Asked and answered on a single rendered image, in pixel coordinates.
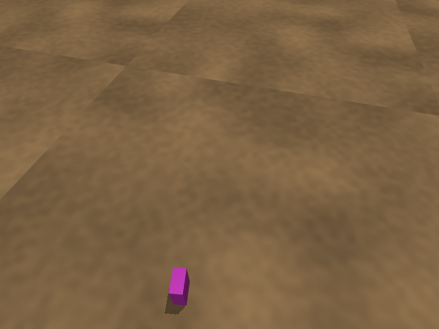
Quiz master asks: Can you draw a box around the carton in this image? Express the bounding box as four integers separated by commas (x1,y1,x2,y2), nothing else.
169,267,190,306

